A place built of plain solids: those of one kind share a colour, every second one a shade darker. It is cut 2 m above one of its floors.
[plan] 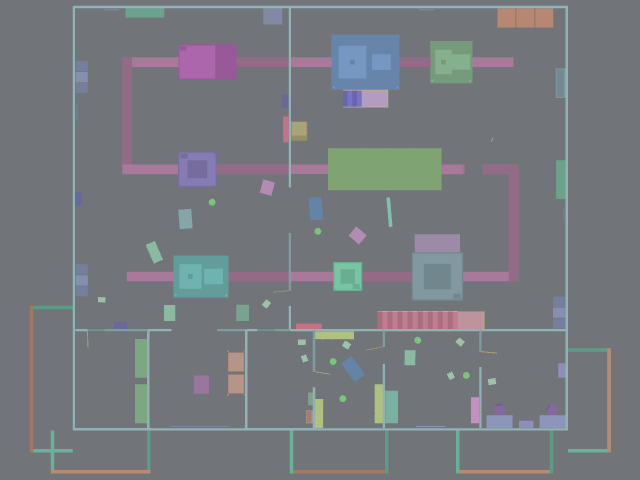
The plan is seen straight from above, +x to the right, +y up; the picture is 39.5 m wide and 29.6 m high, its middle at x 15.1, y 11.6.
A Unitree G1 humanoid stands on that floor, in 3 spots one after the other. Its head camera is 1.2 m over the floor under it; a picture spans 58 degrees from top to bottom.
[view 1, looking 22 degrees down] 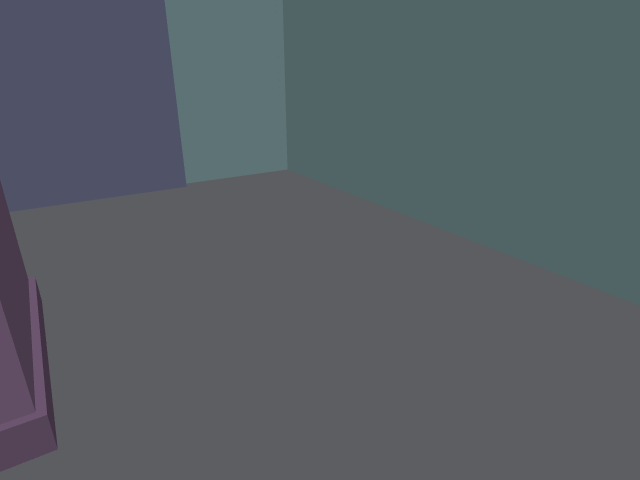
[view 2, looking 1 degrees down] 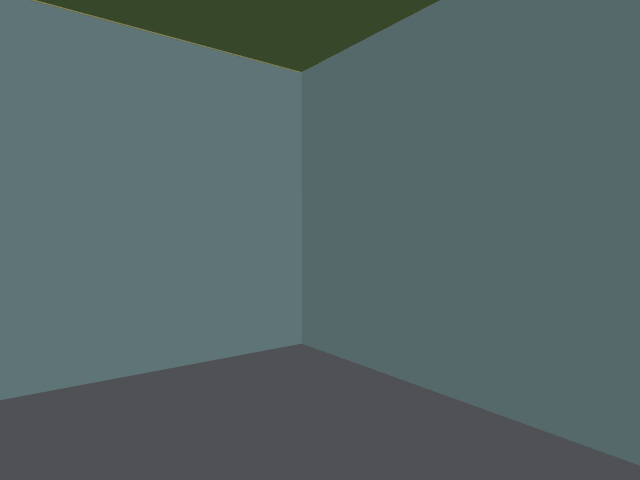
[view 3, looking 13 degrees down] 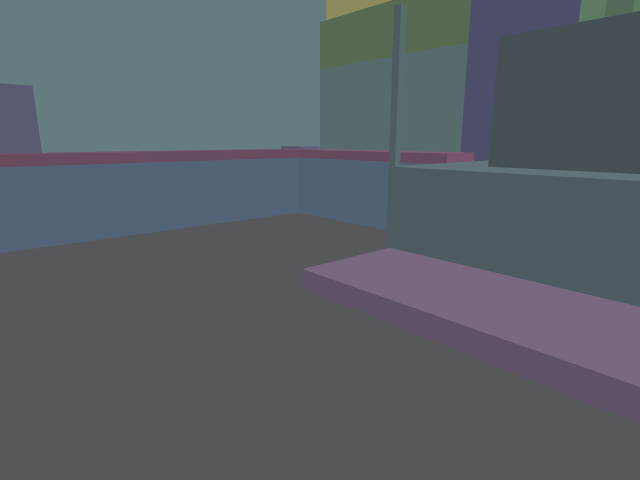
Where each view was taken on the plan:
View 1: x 7.13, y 4.66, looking -123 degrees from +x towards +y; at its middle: ground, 3.20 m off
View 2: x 13.27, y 3.83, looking -127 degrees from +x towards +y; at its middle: wall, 4.39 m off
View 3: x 21.07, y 14.08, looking -41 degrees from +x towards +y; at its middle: ground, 5.33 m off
